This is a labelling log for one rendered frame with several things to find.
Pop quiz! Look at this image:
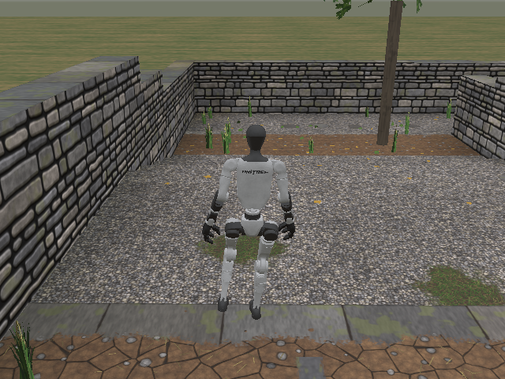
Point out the left robot forearm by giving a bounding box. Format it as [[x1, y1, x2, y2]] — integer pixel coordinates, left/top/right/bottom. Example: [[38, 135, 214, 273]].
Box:
[[205, 190, 223, 226]]

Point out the left robot hand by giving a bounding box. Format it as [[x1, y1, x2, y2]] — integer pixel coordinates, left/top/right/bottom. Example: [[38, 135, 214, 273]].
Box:
[[202, 223, 220, 244]]

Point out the robot left upper arm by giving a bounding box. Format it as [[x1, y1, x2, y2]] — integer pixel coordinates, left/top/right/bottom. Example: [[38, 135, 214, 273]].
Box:
[[216, 158, 239, 202]]

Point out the left robot shin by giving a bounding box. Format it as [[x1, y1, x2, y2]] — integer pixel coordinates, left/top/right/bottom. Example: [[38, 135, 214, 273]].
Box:
[[220, 248, 234, 302]]

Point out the robot head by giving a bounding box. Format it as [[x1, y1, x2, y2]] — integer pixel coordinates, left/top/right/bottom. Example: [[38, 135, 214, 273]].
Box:
[[242, 125, 268, 162]]

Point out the right robot forearm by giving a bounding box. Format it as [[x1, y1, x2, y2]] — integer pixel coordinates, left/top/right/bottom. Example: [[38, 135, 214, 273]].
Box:
[[281, 191, 294, 224]]

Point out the right robot hand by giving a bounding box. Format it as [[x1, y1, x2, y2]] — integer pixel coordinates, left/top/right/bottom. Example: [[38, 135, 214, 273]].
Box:
[[279, 221, 295, 240]]

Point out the robot right upper arm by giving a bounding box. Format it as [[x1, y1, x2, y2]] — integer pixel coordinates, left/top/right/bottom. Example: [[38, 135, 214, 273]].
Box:
[[271, 159, 290, 203]]

